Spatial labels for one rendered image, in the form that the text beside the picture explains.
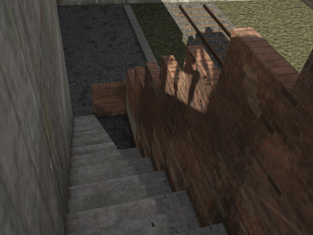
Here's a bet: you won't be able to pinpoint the stairs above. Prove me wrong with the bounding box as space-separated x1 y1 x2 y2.
64 115 173 235

